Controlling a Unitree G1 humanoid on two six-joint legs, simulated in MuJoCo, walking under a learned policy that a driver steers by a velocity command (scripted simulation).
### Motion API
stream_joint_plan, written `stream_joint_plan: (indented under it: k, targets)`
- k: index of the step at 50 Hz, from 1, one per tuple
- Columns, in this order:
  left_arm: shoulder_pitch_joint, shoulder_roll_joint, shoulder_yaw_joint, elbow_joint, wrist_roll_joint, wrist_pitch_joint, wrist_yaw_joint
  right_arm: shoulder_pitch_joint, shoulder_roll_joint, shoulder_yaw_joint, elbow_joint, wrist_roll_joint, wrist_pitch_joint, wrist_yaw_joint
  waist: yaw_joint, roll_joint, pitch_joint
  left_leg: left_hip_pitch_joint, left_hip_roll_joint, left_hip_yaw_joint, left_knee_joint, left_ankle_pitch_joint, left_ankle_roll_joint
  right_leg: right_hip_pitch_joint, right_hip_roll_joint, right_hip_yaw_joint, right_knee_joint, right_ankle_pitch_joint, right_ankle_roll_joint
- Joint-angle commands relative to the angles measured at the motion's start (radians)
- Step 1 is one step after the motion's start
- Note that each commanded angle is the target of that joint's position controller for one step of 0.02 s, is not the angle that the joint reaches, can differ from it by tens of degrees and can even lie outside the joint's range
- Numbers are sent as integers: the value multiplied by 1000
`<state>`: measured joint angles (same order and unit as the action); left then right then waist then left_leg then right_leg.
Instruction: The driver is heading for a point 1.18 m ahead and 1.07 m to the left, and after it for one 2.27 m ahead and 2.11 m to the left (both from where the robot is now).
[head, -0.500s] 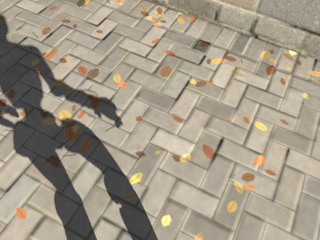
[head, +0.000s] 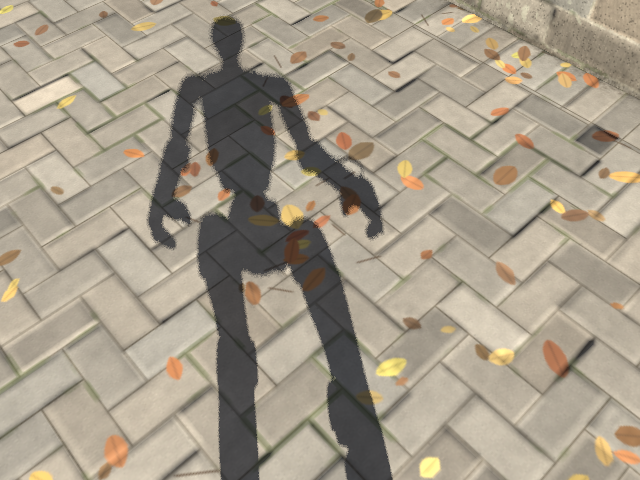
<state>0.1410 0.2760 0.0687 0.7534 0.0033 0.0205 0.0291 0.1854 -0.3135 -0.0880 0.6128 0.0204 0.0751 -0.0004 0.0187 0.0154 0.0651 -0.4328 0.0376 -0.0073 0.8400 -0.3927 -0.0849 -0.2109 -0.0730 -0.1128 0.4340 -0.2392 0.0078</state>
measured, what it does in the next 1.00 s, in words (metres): steps on the spot, turning left: left foot, then right foot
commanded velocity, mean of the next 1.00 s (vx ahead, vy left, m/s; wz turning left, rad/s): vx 0.00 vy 0.00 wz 0.42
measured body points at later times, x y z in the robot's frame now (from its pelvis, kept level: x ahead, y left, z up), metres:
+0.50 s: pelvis +0.00 +0.03 +0.00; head +0.04 +0.05 +0.44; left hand +0.08 +0.35 -0.10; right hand +0.25 -0.20 -0.08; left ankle +0.00 +0.14 -0.74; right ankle +0.06 -0.10 -0.72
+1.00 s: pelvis +0.00 +0.04 +0.00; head +0.01 +0.05 +0.44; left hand +0.01 +0.32 -0.12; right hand +0.23 -0.14 -0.11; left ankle -0.07 +0.14 -0.74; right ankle +0.06 -0.09 -0.74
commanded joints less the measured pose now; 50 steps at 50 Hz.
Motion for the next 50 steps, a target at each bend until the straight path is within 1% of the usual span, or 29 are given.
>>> stream_joint_plan:
  k: [1,3,4,5,6,7,8,9,10,13,17,24,27,28,29,30,31,33,34,36,39,41,43,44,45,46,47,48,50]
  targets:
    - [-12,226,64,-56,-18,-11,-8,-39,-92,-25,-102,2,-11,12,17,-208,-124,35,-14,62,-151,27,33,140,-247,142,-70,403,-205]
    - [-29,215,62,-50,-39,-14,-12,27,-90,-33,-80,0,-7,16,-31,-182,-131,169,-42,91,-359,176,87,95,-229,93,22,357,-146]
    - [28,176,52,-25,-35,-18,-17,71,-122,-48,-66,-2,-8,7,-40,-103,-149,307,-45,46,-452,310,124,9,-189,34,130,254,-78]
    - [37,114,33,-43,10,-20,-22,112,-233,-76,-74,-2,-14,-9,-30,161,-166,495,168,-259,-478,665,207,-244,-80,-55,415,-106,20]
    - [-39,102,24,-106,27,-24,-14,91,-291,-76,-103,-35,-35,-5,-44,304,-184,467,369,-528,-464,835,429,-456,55,35,649,-455,73]
    - [-95,153,40,-109,11,-23,-7,103,-230,-62,-97,-46,-59,5,-97,173,-220,437,341,-484,-490,742,455,-460,38,150,767,-439,68]
    - [-99,160,44,-109,-6,-21,-4,63,-202,-49,-83,-40,-73,3,-63,149,-174,397,277,-392,-491,659,396,-461,22,171,782,-354,51]
    - [-75,158,48,-88,-2,-18,3,11,-181,-45,-83,-24,-76,-3,-36,102,-150,370,218,-335,-490,569,338,-459,11,179,745,-271,48]
    - [-65,171,53,-84,6,-15,9,-25,-159,-35,-87,-8,-72,-10,-22,111,-135,345,195,-314,-491,563,313,-449,11,183,715,-214,52]
    - [-26,146,48,-74,2,-17,2,-37,-154,-26,-92,-18,-65,-24,-2,120,-165,307,153,-290,-495,577,314,-373,51,170,680,-119,71]
    - [-64,119,35,-89,0,-20,-1,-20,-172,-33,-85,-13,-59,-32,-25,127,-153,310,139,-342,-486,455,314,-341,73,187,470,-103,84]
    - [-57,130,38,-106,-12,-42,-24,-47,-185,-38,-91,-9,-43,-18,-36,152,-145,257,122,-497,-446,405,310,-196,114,203,236,-142,56]
    - [26,125,41,-85,-7,-55,-36,-84,-160,-27,-96,5,-34,-23,14,141,-171,234,74,-487,-372,417,249,-30,100,177,-32,56,21]
    - [40,161,48,-88,7,-56,-33,-44,-123,-16,-89,-1,-35,-26,0,72,-189,164,26,-435,-303,276,193,75,-6,255,-80,164,-17]
    - [-9,239,58,-107,25,-48,-27,23,-77,-3,-88,-15,-41,-25,-72,-182,-172,20,-124,-255,-125,-38,125,134,-194,470,-107,355,-126]
    - [7,214,52,-105,43,-49,-29,-10,-145,-24,-94,-19,-50,-31,-32,-277,-138,-70,-165,-175,86,-280,71,66,-317,631,-139,412,-293]
    - [-15,183,41,-116,30,-53,-26,8,-201,-44,-75,-18,-52,-33,-33,-196,-120,-87,-129,-192,248,-249,45,47,-312,595,-134,379,-315]
    - [-63,143,28,-118,3,-50,-18,22,-167,-44,-35,-13,-39,-36,-48,-136,-91,-107,-120,-192,323,-145,13,50,-198,443,-107,301,-233]
    - [-64,131,21,-115,-4,-50,-15,21,-139,-36,-29,-13,-32,-37,-41,-137,-84,-113,-119,-195,327,-110,-1,63,-181,412,-97,334,-225]
    - [-47,114,12,-104,0,-42,-13,3,-84,-16,-30,-8,-32,-32,-31,-155,-95,-63,-108,-147,218,-78,-17,75,-133,332,-91,379,-218]
    - [-30,131,16,-93,1,-27,-13,-42,-30,12,-40,-13,-37,-26,-1,-208,-127,67,-52,-58,-68,-87,-22,99,-116,291,-70,405,-213]
    - [5,159,22,-82,-6,-17,-15,-33,-51,7,-26,-5,-40,-23,14,-219,-134,139,-56,-22,-226,-19,-15,104,-129,313,-52,412,-219]
    - [14,144,12,-70,-21,-16,-18,25,-54,5,11,-11,-42,-19,-21,-187,-124,274,-66,-3,-503,212,22,59,-112,302,-29,383,-180]
    - [56,129,4,-56,-17,-28,-21,25,-83,4,7,-20,-43,-22,-11,-146,-133,371,-25,-65,-532,319,53,0,-102,298,-29,319,-125]
    - [66,103,-7,-60,12,-44,-29,41,-142,-4,-3,-29,-42,-31,9,-21,-172,461,92,-182,-483,555,92,-66,-50,234,43,209,-59]
    - [91,52,-20,-60,20,-54,-32,-7,-135,0,18,-41,-42,-27,65,157,-172,335,120,-196,-435,453,164,-16,17,152,0,8,0]
    - [31,93,-17,-54,30,-54,-30,-40,-70,13,-3,-39,-49,-15,18,106,-141,280,84,-186,-453,303,175,22,24,144,14,25,36]
    - [-1,106,-12,-52,24,-53,-30,-29,-50,20,10,-48,-56,-11,3,84,-115,258,62,-176,-463,231,155,18,30,138,19,50,42]
    - [4,104,-12,-43,15,-42,-21,-19,-69,18,25,-44,-69,-11,0,79,-68,223,44,-168,-468,223,133,10,28,140,26,86,36]
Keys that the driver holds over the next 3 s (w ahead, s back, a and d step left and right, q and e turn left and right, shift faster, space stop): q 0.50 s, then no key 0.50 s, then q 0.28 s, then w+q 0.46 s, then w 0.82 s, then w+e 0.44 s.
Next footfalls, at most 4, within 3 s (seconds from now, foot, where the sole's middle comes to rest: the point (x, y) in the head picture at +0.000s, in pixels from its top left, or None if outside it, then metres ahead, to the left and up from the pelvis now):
0.08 left None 0.04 0.14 -0.78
0.56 right None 0.10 -0.08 -0.78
0.88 left None -0.03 0.16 -0.78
1.62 left None -0.02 0.20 -0.78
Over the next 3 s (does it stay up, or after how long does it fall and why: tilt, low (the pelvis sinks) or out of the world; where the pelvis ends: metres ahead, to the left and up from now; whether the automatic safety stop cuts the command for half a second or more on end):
stays up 0.48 0.66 0.00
